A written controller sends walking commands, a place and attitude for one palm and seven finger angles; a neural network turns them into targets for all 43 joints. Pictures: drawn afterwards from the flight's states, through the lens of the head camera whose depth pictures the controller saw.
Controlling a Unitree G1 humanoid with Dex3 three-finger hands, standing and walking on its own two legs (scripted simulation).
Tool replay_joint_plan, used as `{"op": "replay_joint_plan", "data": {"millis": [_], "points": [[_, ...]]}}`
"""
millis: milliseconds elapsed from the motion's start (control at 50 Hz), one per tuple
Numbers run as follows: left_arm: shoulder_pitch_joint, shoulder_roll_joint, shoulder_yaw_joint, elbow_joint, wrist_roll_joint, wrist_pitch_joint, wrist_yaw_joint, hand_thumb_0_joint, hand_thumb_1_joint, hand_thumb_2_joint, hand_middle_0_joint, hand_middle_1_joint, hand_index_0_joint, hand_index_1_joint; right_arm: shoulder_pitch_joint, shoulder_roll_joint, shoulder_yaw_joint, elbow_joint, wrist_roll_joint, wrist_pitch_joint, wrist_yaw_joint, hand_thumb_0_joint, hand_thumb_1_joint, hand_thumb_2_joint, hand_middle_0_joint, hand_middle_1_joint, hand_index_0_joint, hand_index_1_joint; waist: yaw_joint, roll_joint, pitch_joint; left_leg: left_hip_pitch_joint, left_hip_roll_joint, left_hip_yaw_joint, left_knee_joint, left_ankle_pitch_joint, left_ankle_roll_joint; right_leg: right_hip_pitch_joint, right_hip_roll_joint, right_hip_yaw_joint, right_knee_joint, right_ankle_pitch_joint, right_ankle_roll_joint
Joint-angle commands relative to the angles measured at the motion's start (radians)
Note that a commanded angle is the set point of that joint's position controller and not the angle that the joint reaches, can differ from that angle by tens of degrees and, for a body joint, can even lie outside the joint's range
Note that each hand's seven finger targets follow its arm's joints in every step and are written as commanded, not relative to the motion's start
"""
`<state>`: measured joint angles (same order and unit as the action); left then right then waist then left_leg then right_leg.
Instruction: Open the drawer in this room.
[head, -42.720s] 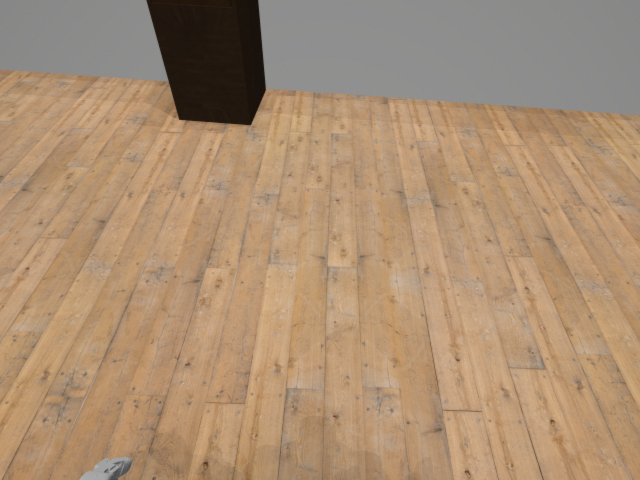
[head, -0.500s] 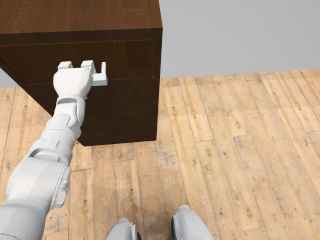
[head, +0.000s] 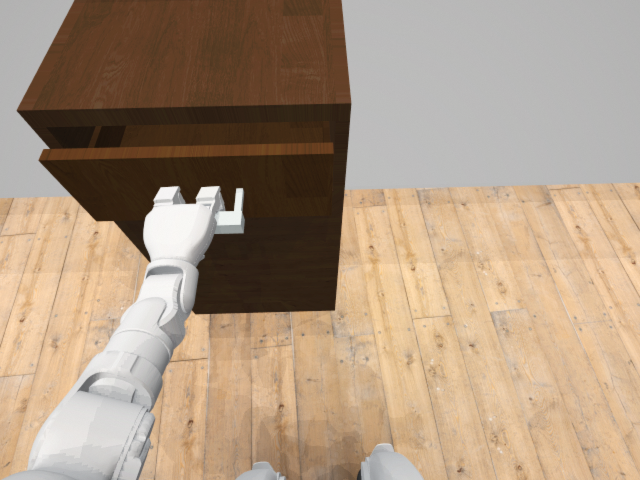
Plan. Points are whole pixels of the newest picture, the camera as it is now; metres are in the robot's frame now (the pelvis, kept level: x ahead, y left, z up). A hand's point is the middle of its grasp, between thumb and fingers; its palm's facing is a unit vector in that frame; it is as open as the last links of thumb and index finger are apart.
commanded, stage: pull the drawer open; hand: left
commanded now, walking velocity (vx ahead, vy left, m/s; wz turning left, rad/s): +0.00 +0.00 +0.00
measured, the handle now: (199, 210) +0.48 +0.17 -0.01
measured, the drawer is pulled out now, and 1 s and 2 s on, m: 0.06 0.17 0.28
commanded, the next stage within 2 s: none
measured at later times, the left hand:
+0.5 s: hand (188, 288) +0.37 +0.17 -0.03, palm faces -0.03 -0.03 -1.00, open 5.6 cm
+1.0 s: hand (183, 329) +0.31 +0.17 -0.03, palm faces -0.01 -0.05 -1.00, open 5.6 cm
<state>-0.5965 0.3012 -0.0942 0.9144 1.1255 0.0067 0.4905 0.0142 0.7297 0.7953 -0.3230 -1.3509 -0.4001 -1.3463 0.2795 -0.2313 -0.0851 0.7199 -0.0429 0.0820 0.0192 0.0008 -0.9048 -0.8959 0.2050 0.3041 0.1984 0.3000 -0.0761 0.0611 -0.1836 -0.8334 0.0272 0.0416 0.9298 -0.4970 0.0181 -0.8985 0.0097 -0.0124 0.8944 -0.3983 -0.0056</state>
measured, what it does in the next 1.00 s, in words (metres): stands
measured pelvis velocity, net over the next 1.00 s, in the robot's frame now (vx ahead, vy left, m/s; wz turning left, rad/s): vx -0.02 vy -0.01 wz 0.00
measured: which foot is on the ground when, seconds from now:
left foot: down 0.00-1.00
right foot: down 0.00-1.00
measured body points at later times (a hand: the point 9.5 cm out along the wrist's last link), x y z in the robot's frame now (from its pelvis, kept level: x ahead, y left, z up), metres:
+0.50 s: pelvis -0.02 -0.01 +0.00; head +0.07 -0.02 +0.45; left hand +0.37 +0.17 +0.02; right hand +0.07 -0.26 -0.14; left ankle -0.04 +0.11 -0.68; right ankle +0.00 -0.12 -0.68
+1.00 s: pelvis -0.02 -0.01 +0.01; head +0.05 -0.03 +0.45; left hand +0.31 +0.17 +0.02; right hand +0.11 -0.26 -0.12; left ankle -0.04 +0.11 -0.68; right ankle +0.00 -0.12 -0.68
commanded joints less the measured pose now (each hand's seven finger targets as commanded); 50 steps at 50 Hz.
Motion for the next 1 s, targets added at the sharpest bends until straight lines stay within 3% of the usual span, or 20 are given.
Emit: {"op": "replay_joint_plan", "data": {"millis": [0, 80, 160, 220, 260, 340, 360, 400, 420, 440, 540, 580, 620, 640, 680, 720, 760, 780, 820, 980], "points": [[-0.214, 0.116, 0.036, -0.204, -0.006, 0.002, 0.049, 0.0, 0.9, 0.9, -0.4, -1.35, -0.4, -1.35, 0.112, -0.136, -0.048, -0.068, 0.0, -0.012, -0.014, 0.0, -0.9, -0.9, 0.2, 0.3, 0.2, 0.3, 0.002, -0.051, -0.431, 0.255, -0.031, -0.02, -0.058, 0.646, 0.012, 0.351, 0.027, -0.016, -0.059, 0.551, -0.029], [-0.205, 0.102, 0.02, -0.206, 0.009, 0.004, 0.06, 0.0, 0.9, 0.9, -0.4, -1.35, -0.4, -1.35, 0.082, -0.132, -0.044, -0.075, 0.002, -0.013, -0.02, 0.0, -0.9, -0.9, 0.2, 0.3, 0.2, 0.3, 0.004, -0.052, -0.38, 0.248, -0.035, -0.021, -0.071, 0.588, 0.01, 0.327, 0.028, -0.022, -0.066, 0.495, -0.032], [-0.244, 0.11, 0.021, -0.25, 0.017, 0.005, 0.073, 0.0, 0.9, 0.9, -0.4, -1.35, -0.4, -1.35, 0.062, -0.129, -0.041, -0.083, 0.001, -0.014, -0.023, 0.0, -0.9, -0.9, 0.2, 0.3, 0.2, 0.3, 0.007, -0.02, -0.398, 0.258, -0.04, -0.021, -0.072, 0.555, 0.008, 0.323, 0.028, -0.022, -0.063, 0.465, -0.038], [-0.166, 0.074, 0.007, -0.245, 0.018, 0.015, 0.08, 0.0, 0.9, 0.9, -0.4, -1.35, -0.4, -1.35, 0.047, -0.122, -0.043, -0.091, 0.003, -0.014, -0.021, 0.0, -0.9, -0.9, 0.2, 0.3, 0.2, 0.3, 0.019, -0.027, -0.398, 0.272, -0.039, -0.016, -0.071, 0.565, 0.006, 0.324, 0.028, -0.024, -0.067, 0.462, -0.037], [-0.162, 0.081, 0.01, -0.279, 0.011, 0.018, 0.079, 0.0, 0.9, 0.9, -0.4, -1.35, -0.4, -1.35, 0.034, -0.123, -0.04, -0.099, 0.004, -0.016, -0.023, 0.0, -0.9, -0.9, 0.2, 0.3, 0.2, 0.3, 0.027, -0.022, -0.406, 0.273, -0.042, -0.016, -0.076, 0.561, 0.006, 0.339, 0.028, -0.022, -0.068, 0.466, -0.04], [-0.125, 0.094, 0.016, -0.26, 0.004, 0.021, 0.074, 0.0, 0.9, 0.9, -0.4, -1.35, -0.4, -1.35, 0.013, -0.121, -0.034, -0.104, 0.01, -0.02, -0.033, 0.0, -0.9, -0.9, 0.2, 0.3, 0.2, 0.3, 0.025, -0.082, -0.357, 0.221, -0.05, -0.007, -0.095, 0.441, 0.009, 0.366, 0.025, -0.012, -0.087, 0.429, -0.036], [-0.124, 0.122, 0.039, -0.272, 0.004, 0.017, 0.075, 0.0, 0.9, 0.9, -0.4, -1.35, -0.4, -1.35, 0.011, -0.126, -0.033, -0.104, 0.009, -0.022, -0.036, 0.0, -0.9, -0.9, 0.2, 0.3, 0.2, 0.3, 0.035, -0.081, -0.364, 0.214, -0.051, -0.012, -0.102, 0.438, 0.008, 0.378, 0.024, -0.011, -0.083, 0.423, -0.039], [-0.12, 0.089, 0.009, -0.258, 0.004, 0.015, 0.076, 0.0, 0.9, 0.9, -0.4, -1.35, -0.4, -1.35, -0.001, -0.121, -0.029, -0.106, 0.012, -0.028, -0.04, 0.0, -0.9, -0.9, 0.2, 0.3, 0.2, 0.3, 0.026, -0.09, -0.331, 0.204, -0.051, -0.005, -0.105, 0.395, 0.01, 0.358, 0.023, -0.01, -0.093, 0.389, -0.035], [-0.117, 0.107, 0.023, -0.258, 0.006, 0.01, 0.077, 0.0, 0.9, 0.9, -0.4, -1.35, -0.4, -1.35, -0.003, -0.121, -0.03, -0.102, 0.011, -0.032, -0.042, 0.0, -0.9, -0.9, 0.2, 0.3, 0.2, 0.3, 0.032, -0.079, -0.319, 0.201, -0.052, -0.004, -0.108, 0.383, 0.009, 0.354, 0.022, -0.009, -0.094, 0.375, -0.037], [-0.095, 0.122, 0.034, -0.265, 0.011, 0.008, 0.079, 0.0, 0.9, 0.9, -0.4, -1.35, -0.4, -1.35, -0.006, -0.122, -0.028, -0.105, 0.011, -0.034, -0.043, 0.0, -0.9, -0.9, 0.2, 0.3, 0.2, 0.3, 0.045, -0.074, -0.326, 0.199, -0.054, -0.004, -0.112, 0.384, 0.008, 0.362, 0.022, -0.007, -0.091, 0.372, -0.038], [-0.049, 0.08, 0.008, -0.29, 0.009, 0.009, 0.086, 0.0, 0.9, 0.9, -0.4, -1.35, -0.4, -1.35, -0.017, -0.118, -0.03, -0.112, 0.011, -0.043, -0.044, 0.0, -0.9, -0.9, 0.2, 0.3, 0.2, 0.3, 0.045, -0.071, -0.342, 0.216, -0.053, -0.002, -0.108, 0.391, 0.007, 0.357, 0.024, -0.009, -0.091, 0.373, -0.04], [-0.013, 0.112, 0.035, -0.313, 0.009, 0.012, 0.088, 0.0, 0.9, 0.9, -0.4, -1.35, -0.4, -1.35, -0.023, -0.121, -0.028, -0.116, 0.012, -0.043, -0.045, 0.0, -0.9, -0.9, 0.2, 0.3, 0.2, 0.3, 0.059, -0.064, -0.35, 0.217, -0.054, -0.003, -0.112, 0.398, 0.005, 0.373, 0.023, -0.003, -0.086, 0.38, -0.041], [0.034, 0.09, 0.024, -0.346, 0.003, 0.016, 0.089, 0.0, 0.9, 0.9, -0.4, -1.35, -0.4, -1.35, -0.03, -0.118, -0.029, -0.126, 0.014, -0.046, -0.044, 0.0, -0.9, -0.9, 0.2, 0.3, 0.2, 0.3, 0.061, -0.073, -0.354, 0.227, -0.053, -0.002, -0.115, 0.41, 0.006, 0.382, 0.024, -0.006, -0.089, 0.393, -0.042], [0.054, 0.071, 0.009, -0.352, -0.001, 0.019, 0.088, 0.0, 0.9, 0.9, -0.4, -1.35, -0.4, -1.35, -0.036, -0.117, -0.03, -0.128, 0.014, -0.049, -0.044, 0.0, -0.9, -0.9, 0.2, 0.3, 0.2, 0.3, 0.061, -0.079, -0.345, 0.226, -0.053, 0.001, -0.117, 0.411, 0.005, 0.386, 0.023, -0.006, -0.094, 0.399, -0.04], [0.083, 0.097, 0.032, -0.375, -0.003, 0.024, 0.089, 0.0, 0.9, 0.9, -0.4, -1.35, -0.4, -1.35, -0.042, -0.121, -0.028, -0.131, 0.017, -0.049, -0.044, 0.0, -0.9, -0.9, 0.2, 0.3, 0.2, 0.3, 0.064, -0.088, -0.337, 0.226, -0.052, -0.003, -0.121, 0.408, 0.005, 0.39, 0.024, -0.002, -0.094, 0.398, -0.04], [0.112, 0.06, 0.001, -0.402, -0.008, 0.032, 0.09, 0.0, 0.9, 0.9, -0.4, -1.35, -0.4, -1.35, -0.054, -0.119, -0.025, -0.142, 0.018, -0.054, -0.043, 0.0, -0.9, -0.9, 0.2, 0.3, 0.2, 0.3, 0.062, -0.088, -0.319, 0.226, -0.053, 0.0, -0.128, 0.39, 0.004, 0.388, 0.023, -0.006, -0.102, 0.38, -0.04], [0.126, 0.078, 0.018, -0.415, -0.007, 0.035, 0.091, 0.0, 0.9, 0.9, -0.4, -1.35, -0.4, -1.35, -0.065, -0.121, -0.026, -0.14, 0.018, -0.057, -0.046, 0.0, -0.9, -0.9, 0.2, 0.3, 0.2, 0.3, 0.064, -0.088, -0.303, 0.227, -0.054, -0.003, -0.127, 0.391, 0.005, 0.385, 0.025, -0.004, -0.105, 0.379, -0.042], [0.154, 0.104, 0.04, -0.441, -0.002, 0.035, 0.096, 0.0, 0.9, 0.9, -0.4, -1.35, -0.4, -1.35, -0.065, -0.122, -0.025, -0.145, 0.017, -0.056, -0.047, 0.0, -0.9, -0.9, 0.2, 0.3, 0.2, 0.3, 0.076, -0.088, -0.329, 0.236, -0.053, -0.001, -0.129, 0.4, 0.004, 0.4, 0.023, -0.001, -0.099, 0.388, -0.041], [0.176, 0.049, -0.009, -0.464, -0.003, 0.044, 0.097, 0.0, 0.9, 0.9, -0.4, -1.35, -0.4, -1.35, -0.076, -0.118, -0.023, -0.151, 0.016, -0.059, -0.044, 0.0, -0.9, -0.9, 0.2, 0.3, 0.2, 0.3, 0.067, -0.079, -0.31, 0.249, -0.052, -0.001, -0.13, 0.405, 0.002, 0.385, 0.023, -0.01, -0.102, 0.387, -0.041], [0.299, 0.068, 0.009, -0.532, 0.002, 0.064, 0.097, 0.0, 0.9, 0.9, -0.4, -1.35, -0.4, -1.35, -0.119, -0.116, -0.016, -0.169, 0.013, -0.06, -0.045, 0.0, -0.9, -0.9, 0.2, 0.3, 0.2, 0.3, 0.084, -0.09, -0.278, 0.254, -0.057, 0.0, -0.13, 0.391, 0.001, 0.398, 0.022, -0.003, -0.107, 0.391, -0.04]]}}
